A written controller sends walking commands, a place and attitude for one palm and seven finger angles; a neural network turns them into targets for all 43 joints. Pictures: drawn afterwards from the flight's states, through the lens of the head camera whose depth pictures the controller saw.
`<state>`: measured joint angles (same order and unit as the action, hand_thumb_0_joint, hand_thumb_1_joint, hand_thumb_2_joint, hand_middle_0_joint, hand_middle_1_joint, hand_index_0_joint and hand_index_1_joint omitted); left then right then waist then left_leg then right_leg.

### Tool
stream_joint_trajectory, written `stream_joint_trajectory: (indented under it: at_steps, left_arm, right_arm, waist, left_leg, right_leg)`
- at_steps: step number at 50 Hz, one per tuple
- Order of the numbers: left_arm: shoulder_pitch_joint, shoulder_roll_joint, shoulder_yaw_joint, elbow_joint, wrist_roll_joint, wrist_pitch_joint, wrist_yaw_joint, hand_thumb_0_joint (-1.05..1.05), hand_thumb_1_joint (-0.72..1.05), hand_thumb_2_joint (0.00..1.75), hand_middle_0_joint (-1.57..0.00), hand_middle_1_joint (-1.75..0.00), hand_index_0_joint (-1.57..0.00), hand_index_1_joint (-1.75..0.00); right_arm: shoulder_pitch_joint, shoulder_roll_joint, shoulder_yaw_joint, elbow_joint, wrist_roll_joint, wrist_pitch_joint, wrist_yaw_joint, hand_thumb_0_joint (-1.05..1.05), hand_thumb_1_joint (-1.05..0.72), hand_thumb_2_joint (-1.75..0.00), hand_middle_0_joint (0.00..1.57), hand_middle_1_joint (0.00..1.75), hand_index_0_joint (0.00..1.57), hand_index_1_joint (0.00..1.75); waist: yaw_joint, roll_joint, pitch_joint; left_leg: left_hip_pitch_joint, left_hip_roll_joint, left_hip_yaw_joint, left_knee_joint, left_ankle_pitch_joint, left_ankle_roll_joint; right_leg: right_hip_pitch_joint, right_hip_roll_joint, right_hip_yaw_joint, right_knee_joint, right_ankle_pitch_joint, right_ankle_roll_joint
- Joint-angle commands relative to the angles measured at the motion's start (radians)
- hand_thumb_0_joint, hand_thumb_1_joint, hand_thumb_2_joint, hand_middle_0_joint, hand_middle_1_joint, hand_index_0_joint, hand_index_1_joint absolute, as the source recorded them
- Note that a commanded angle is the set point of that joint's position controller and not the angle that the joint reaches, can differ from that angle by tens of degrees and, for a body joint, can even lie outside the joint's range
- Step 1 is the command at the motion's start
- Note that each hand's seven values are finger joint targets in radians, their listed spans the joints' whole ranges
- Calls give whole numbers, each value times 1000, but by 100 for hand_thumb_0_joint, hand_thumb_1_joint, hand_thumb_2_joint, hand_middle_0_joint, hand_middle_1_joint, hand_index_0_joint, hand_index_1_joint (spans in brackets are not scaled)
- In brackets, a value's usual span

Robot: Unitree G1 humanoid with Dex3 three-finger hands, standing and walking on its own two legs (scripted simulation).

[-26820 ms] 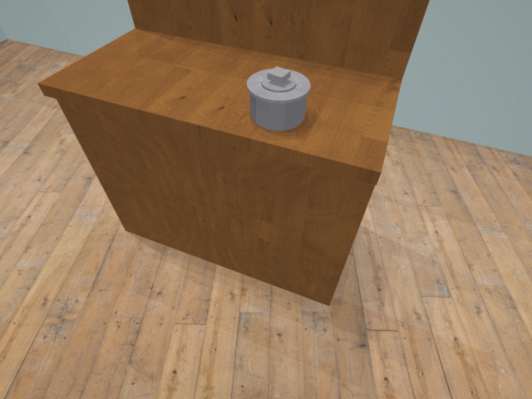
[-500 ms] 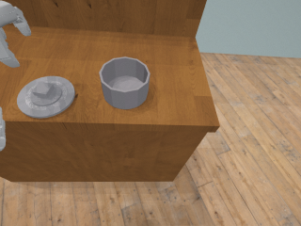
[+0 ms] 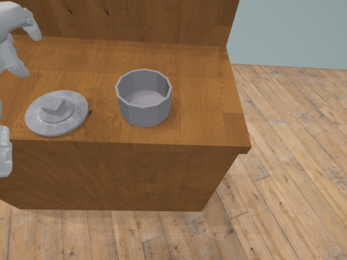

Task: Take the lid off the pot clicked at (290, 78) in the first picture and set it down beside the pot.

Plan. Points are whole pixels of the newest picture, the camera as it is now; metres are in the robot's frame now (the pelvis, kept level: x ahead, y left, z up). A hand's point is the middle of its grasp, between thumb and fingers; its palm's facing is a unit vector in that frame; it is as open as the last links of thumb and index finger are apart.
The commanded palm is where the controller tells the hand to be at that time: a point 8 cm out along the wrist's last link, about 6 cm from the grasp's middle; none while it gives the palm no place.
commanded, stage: draw the hand back to the body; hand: left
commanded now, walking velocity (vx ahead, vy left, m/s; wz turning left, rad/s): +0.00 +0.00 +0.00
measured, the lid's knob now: (54, 105) +0.50 +0.29 +0.04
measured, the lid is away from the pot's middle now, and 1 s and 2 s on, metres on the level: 0.23 0.23 0.23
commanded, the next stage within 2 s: none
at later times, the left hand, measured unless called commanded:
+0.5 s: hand (39, 57) +0.43 +0.22 +0.24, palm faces +0.26 -0.89 -0.39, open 11.0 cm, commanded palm +0.38 +0.26 +0.26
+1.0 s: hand (36, 88) +0.35 +0.20 +0.24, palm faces +0.46 -0.86 -0.22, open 9.0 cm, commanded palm +0.30 +0.23 +0.25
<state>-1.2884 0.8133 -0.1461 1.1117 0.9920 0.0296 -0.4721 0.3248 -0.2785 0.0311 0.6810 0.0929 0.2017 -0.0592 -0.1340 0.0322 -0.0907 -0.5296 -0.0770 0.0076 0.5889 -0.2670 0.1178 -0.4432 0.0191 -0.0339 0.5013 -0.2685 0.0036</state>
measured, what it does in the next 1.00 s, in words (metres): shifts its weight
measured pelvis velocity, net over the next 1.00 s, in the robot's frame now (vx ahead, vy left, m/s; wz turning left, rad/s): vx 0.01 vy -0.08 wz -0.02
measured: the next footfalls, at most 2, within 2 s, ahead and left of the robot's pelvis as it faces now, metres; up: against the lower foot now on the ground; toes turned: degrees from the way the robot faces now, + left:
none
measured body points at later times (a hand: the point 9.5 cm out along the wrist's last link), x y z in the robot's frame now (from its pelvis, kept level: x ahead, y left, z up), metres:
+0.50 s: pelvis +0.00 -0.03 +0.01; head +0.02 -0.02 +0.46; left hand +0.41 +0.26 +0.26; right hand +0.14 -0.26 -0.09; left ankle +0.00 +0.04 -0.73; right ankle -0.02 -0.14 -0.73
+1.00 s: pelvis +0.01 -0.08 +0.01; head +0.01 -0.10 +0.46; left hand +0.32 +0.24 +0.25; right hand +0.17 -0.33 -0.08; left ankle +0.00 +0.04 -0.73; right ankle -0.02 -0.14 -0.73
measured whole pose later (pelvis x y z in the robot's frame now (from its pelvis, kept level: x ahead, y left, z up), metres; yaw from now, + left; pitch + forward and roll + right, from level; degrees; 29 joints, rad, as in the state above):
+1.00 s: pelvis +0.01 -0.08 +0.01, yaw -1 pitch -1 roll +0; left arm -0.27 0.47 0.39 0.13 -0.11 -0.03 0.06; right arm 0.17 -0.28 0.04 0.67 0.06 -0.01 -0.06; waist 0.02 0.03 0.00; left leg -0.15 0.00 0.01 0.41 -0.24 0.01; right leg -0.10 0.09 -0.02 0.37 -0.25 -0.09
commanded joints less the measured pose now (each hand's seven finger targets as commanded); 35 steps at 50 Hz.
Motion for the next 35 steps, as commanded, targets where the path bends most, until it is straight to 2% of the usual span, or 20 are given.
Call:
stream_joint_trajectory:
  at_steps: [1, 2, 4, 5, 8, 9, 10, 11, 14, 15, 16, 17, 19, 21, 23, 25, 27, 28, 31, 35]
  left_arm:
    - [-350, 219, 72, -262, -14, -5, 30, 0, -6, 76, -40, -77, -40, -77]
    - [-349, 230, 82, -297, -20, -7, 30, 0, -6, 76, -40, -77, -40, -77]
    - [-395, 246, 98, -446, -39, -16, 29, 0, -6, 76, -40, -77, -40, -77]
    - [-392, 306, 152, -498, -39, -19, 33, 0, -6, 76, -40, -77, -40, -77]
    - [-232, 336, 201, -415, -54, -20, 28, 0, -6, 76, -40, -77, -40, -77]
    - [-190, 312, 183, -425, -72, -20, 26, 0, -6, 76, -40, -77, -40, -77]
    - [-172, 351, 218, -474, -70, -18, 28, 0, -6, 76, -40, -77, -40, -77]
    - [-124, 293, 178, -463, -77, -12, 24, 0, -6, 76, -40, -77, -40, -77]
    - [-97, 237, 140, -595, -97, 1, 18, 0, -6, 76, -40, -77, -40, -77]
    - [-171, 3, 352, -693, -722, -89, 192, 0, -6, 76, -40, -77, -40, -77]
    - [-76, 6, 307, -705, -771, -120, 276, 0, -6, 76, -40, -77, -40, -77]
    - [-9, -46, 289, -708, -785, -124, 325, 0, -6, 76, -40, -77, -40, -77]
    - [77, 14, 406, -650, -916, -128, 401, 0, -6, 76, -40, -77, -40, -77]
    - [78, 81, 486, -676, -957, -137, 456, 0, -4, 76, -39, -76, -39, -76]
    - [39, 28, 473, -809, -994, -162, 486, 0, 1, 77, -38, -74, -38, -74]
    - [72, -22, 457, -918, -1019, -174, 507, 0, 6, 77, -37, -71, -37, -71]
    - [197, -12, 507, -960, -1035, -168, 527, 0, 10, 78, -36, -69, -36, -69]
    - [277, -17, 525, -924, -1038, -155, 532, 0, 13, 78, -36, -68, -36, -68]
    - [439, 9, 586, -910, -1060, -135, 537, 0, 20, 80, -34, -64, -34, -64]
    - [471, -40, 559, -1076, -1082, -143, 531, 0, 30, 81, -32, -60, -32, -60]
  right_arm:
    - [1, -166, -53, -124, -4, -4, 1, 0, -90, -90, 20, 30, 20, 30]
    - [-3, -166, -52, -130, -2, 0, 0, 0, -90, -90, 20, 30, 20, 30]
    - [-29, -165, -60, -148, -1, 5, 2, 0, -90, -90, 20, 30, 20, 30]
    - [-32, -161, -62, -155, -5, 1, 4, 0, -90, -90, 20, 30, 20, 30]
    - [-54, -158, -51, -156, 1, 6, -1, 0, -90, -90, 20, 30, 20, 30]
    - [-67, -163, -49, -165, 4, 9, 1, 0, -90, -90, 20, 30, 20, 30]
    - [-85, -157, -46, -173, 4, 11, 5, 0, -90, -90, 20, 30, 20, 30]
    - [-104, -152, -44, -183, 4, 9, 7, 0, -90, -90, 20, 30, 20, 30]
    - [-139, -150, -47, -202, 8, 17, 19, 0, -90, -90, 20, 30, 20, 30]
    - [23, -83, -47, -272, 2, -56, 11, 0, -90, -90, 20, 30, 20, 30]
    - [-37, -116, -25, -257, -6, -87, 3, 0, -90, -90, 20, 30, 20, 30]
    - [-59, -107, -23, -252, -9, -100, -3, 0, -90, -90, 20, 30, 20, 30]
    - [-72, -141, -22, -225, -17, -116, -24, 0, -90, -90, 20, 30, 20, 30]
    - [-83, -142, -16, -201, -22, -130, -33, 0, -90, -90, 20, 30, 20, 30]
    - [-114, -133, -15, -197, -27, -167, -30, 0, -90, -90, 20, 30, 20, 30]
    - [-146, -122, -12, -191, -32, -201, -20, 0, -90, -90, 20, 30, 20, 30]
    - [-146, -118, -12, -186, -40, -227, -9, 0, -90, -90, 20, 30, 20, 30]
    - [-144, -118, -13, -176, -43, -229, -6, 0, -90, -90, 20, 30, 20, 30]
    - [-154, -123, -18, -173, -45, -224, -7, 0, -90, -90, 20, 30, 20, 30]
    - [-205, -121, -26, -184, -38, -246, -2, 0, -90, -90, 20, 30, 20, 30]
  waist:
    - [35, 88, -394]
    - [34, 67, -402]
    - [31, 119, -446]
    - [40, 134, -488]
    - [50, 75, -395]
    - [55, 98, -375]
    - [71, 88, -382]
    - [71, 86, -356]
    - [69, 96, -350]
    - [36, 92, -282]
    - [60, 118, -283]
    - [61, 104, -248]
    - [81, -17, -195]
    - [96, -68, -193]
    - [93, 18, -220]
    - [100, 193, -209]
    - [119, 240, -222]
    - [122, 219, -201]
    - [139, 16, -186]
    - [142, 16, -218]
  left_leg:
    - [454, 64, -111, -20, 541, -75]
    - [454, 65, -112, -22, 543, -70]
    - [518, 70, -125, -22, 612, -76]
    - [550, 70, -133, -22, 617, -74]
    - [479, 66, -120, -36, 562, -63]
    - [459, 61, -108, -40, 562, -63]
    - [448, 67, -109, -49, 548, -63]
    - [439, 63, -104, -48, 540, -57]
    - [464, 69, -108, -55, 544, -57]
    - [645, 155, -143, -99, 414, -106]
    - [729, 185, -215, -145, 369, -115]
    - [738, 201, -248, -181, 323, -123]
    - [613, 175, -184, -205, 173, -89]
    - [517, 140, -111, -202, 166, -75]
    - [555, 138, -94, -207, 225, -85]
    - [610, 145, -105, -210, 286, -103]
    - [632, 143, -104, -197, 406, -115]
    - [611, 137, -83, -188, 429, -112]
    - [490, 120, -30, -184, 425, -85]
    - [521, 112, -7, -169, 492, -68]
  right_leg:
    - [4, 49, -14, -29, 201, -46]
    - [21, 47, -14, -31, 211, -44]
    - [18, 44, -16, -36, 224, -49]
    - [37, 46, -5, -39, 219, -45]
    - [58, 42, -12, -42, 214, -45]
    - [76, 38, -12, -45, 233, -48]
    - [102, 33, -8, -39, 229, -45]
    - [97, 33, -8, -41, 231, -46]
    - [93, 29, -11, -50, 227, -48]
    - [8, 19, -28, -76, 146, -67]
    - [-8, 21, 1, -88, 40, -70]
    - [-24, 23, 2, -93, -12, -72]
    - [64, 19, 17, -121, 26, -70]
    - [191, 14, 28, -143, 140, -66]
    - [222, 13, 25, -144, 175, -64]
    - [203, 15, 29, -152, 166, -67]
    - [241, 17, 25, -154, 215, -69]
    - [256, 17, 26, -157, 243, -66]
    - [379, 12, 29, -152, 368, -54]
    - [402, 1, 47, -140, 478, -36]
